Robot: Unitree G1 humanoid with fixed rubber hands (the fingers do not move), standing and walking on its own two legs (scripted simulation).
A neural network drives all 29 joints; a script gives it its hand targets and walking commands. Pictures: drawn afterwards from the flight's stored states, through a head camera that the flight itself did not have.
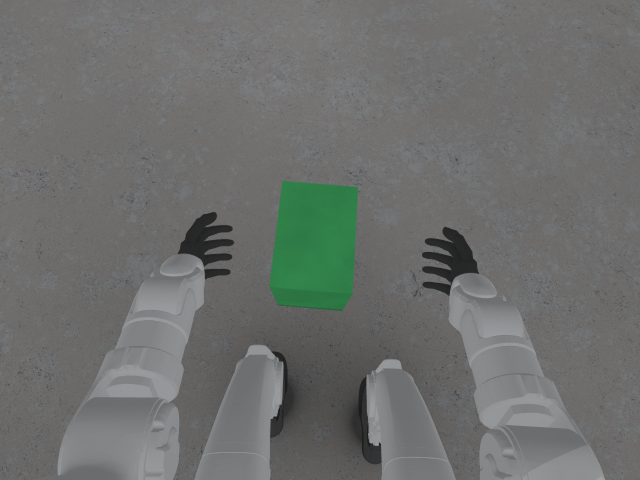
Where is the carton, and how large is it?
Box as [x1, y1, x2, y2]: [269, 181, 357, 310]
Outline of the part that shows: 282,181 269,285 278,305 342,310 352,293 357,187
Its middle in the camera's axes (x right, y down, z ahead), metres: -0.01 +0.04 +0.99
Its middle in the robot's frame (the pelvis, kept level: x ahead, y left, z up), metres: +0.52 +0.02 -0.54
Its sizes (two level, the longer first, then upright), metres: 0.255 0.180 0.267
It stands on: the floor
